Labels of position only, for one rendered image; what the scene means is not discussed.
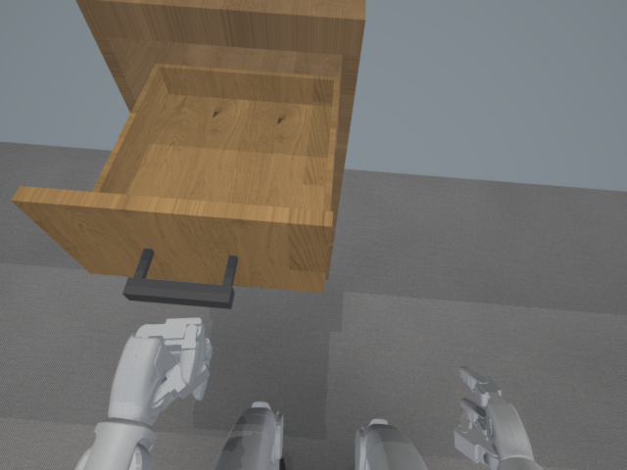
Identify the cabinet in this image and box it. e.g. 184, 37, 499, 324
76, 0, 365, 280

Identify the drawer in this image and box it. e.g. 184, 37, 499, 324
11, 64, 340, 293

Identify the robot left forearm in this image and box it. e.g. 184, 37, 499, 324
74, 418, 158, 470

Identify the right robot thigh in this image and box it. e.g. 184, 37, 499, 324
356, 424, 428, 470

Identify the handle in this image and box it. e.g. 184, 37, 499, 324
122, 249, 238, 309

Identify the left robot thigh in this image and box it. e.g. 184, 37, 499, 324
212, 407, 283, 470

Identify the robot right hand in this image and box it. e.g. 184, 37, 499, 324
454, 366, 535, 470

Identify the robot thigh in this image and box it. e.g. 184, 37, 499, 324
356, 424, 428, 470
212, 407, 283, 470

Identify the robot left hand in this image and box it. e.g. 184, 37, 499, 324
108, 317, 213, 427

